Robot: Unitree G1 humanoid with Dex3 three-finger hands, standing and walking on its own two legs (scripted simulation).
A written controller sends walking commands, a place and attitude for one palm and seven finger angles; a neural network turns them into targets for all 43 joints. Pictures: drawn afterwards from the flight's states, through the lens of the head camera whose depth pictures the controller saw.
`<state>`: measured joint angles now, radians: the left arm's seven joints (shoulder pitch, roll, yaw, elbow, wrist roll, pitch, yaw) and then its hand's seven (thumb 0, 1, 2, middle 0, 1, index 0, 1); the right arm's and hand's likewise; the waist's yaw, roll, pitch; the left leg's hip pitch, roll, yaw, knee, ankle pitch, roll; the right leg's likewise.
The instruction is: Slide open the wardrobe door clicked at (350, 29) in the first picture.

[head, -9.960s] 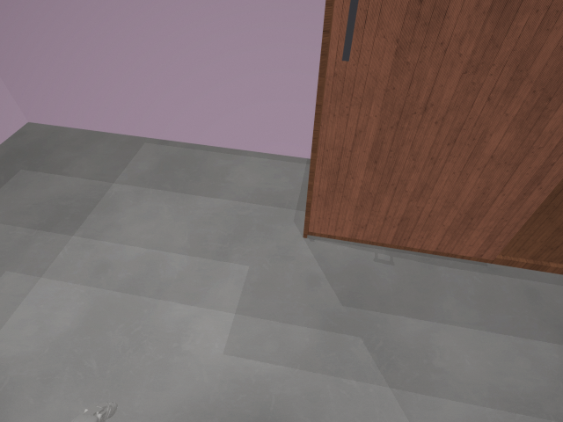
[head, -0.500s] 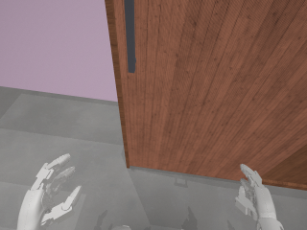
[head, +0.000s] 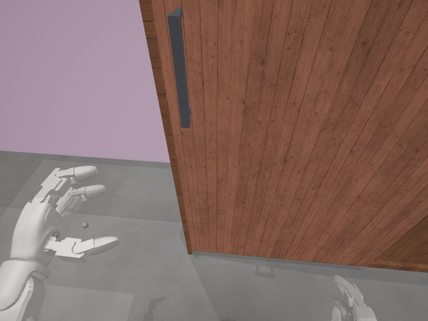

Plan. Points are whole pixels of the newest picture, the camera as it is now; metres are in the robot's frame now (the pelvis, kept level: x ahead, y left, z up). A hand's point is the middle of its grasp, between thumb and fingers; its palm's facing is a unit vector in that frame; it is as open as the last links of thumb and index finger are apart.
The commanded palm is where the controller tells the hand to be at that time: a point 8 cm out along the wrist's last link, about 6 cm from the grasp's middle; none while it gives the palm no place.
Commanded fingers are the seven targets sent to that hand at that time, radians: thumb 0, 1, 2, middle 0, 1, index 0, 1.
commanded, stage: raise the hand with hooked fingers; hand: left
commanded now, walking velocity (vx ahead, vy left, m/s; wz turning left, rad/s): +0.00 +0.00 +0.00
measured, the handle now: (182, 74) +0.52 +0.12 +0.21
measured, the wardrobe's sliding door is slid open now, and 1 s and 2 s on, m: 0.00 0.00 0.00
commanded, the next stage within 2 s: move the hooked fingers beside the handle in 1.10 s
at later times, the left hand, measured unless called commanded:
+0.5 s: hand (43, 161) +0.26 +0.27 +0.22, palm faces +0.10 -0.99 -0.11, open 13.9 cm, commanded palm +0.23 +0.31 +0.22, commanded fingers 0.00 -0.50 0.30 -0.30 -1.20 -0.30 -1.20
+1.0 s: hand (36, 145) +0.27 +0.27 +0.24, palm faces +0.13 -0.99 -0.08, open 13.9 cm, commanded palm +0.24 +0.30 +0.24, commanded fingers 0.00 -0.50 0.30 -0.30 -1.20 -0.30 -1.20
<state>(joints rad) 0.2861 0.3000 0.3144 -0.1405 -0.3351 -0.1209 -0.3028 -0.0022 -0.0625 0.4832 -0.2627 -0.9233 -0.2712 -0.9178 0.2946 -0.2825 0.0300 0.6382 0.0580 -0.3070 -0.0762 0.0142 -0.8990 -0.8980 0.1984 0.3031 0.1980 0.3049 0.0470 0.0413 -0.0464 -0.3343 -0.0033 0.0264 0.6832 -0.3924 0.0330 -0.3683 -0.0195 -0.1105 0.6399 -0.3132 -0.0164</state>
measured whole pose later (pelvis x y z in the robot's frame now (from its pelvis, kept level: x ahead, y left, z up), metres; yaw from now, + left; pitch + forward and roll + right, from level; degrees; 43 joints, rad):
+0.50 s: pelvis +0.00 -0.01 +0.02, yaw +0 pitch -3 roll -1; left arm -0.09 0.46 0.46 -0.02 -0.34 0.22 -0.40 -0.02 -0.48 0.30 -0.30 -1.19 -0.31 -1.19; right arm 0.20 -0.24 0.11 0.61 0.08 -0.24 -0.10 0.01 -0.90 -0.90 0.20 0.30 0.20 0.31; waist 0.08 0.06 -0.01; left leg -0.13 -0.01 0.02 0.48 -0.30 0.03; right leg -0.17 -0.01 -0.11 0.45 -0.23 -0.02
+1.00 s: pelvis -0.01 -0.02 +0.02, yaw +0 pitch -4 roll +0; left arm -0.19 0.49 0.51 0.06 -0.33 0.28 -0.40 -0.02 -0.50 0.30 -0.30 -1.20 -0.31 -1.20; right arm 0.20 -0.28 0.08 0.61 0.10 -0.21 -0.09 0.01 -0.90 -0.90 0.20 0.30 0.20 0.30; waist 0.07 0.06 -0.01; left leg -0.11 0.00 0.03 0.45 -0.28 0.01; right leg -0.16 0.00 -0.11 0.44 -0.22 -0.04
